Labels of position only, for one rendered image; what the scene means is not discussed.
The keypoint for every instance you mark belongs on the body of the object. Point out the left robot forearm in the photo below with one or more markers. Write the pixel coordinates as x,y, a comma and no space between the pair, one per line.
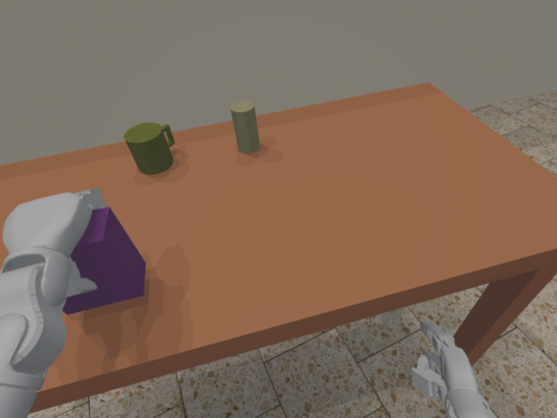
33,290

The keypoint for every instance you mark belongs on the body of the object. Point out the robot left hand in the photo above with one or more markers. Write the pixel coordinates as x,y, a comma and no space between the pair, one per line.
55,222

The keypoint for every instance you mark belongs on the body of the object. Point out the right robot forearm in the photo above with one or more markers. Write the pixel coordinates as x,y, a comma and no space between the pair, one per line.
466,403

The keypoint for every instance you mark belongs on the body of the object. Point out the table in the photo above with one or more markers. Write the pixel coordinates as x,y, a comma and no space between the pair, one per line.
349,209

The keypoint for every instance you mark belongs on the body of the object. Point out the robot right hand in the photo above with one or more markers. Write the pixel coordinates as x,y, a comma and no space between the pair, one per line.
449,371

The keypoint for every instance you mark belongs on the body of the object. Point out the sponge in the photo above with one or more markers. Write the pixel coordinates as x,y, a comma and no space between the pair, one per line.
106,255

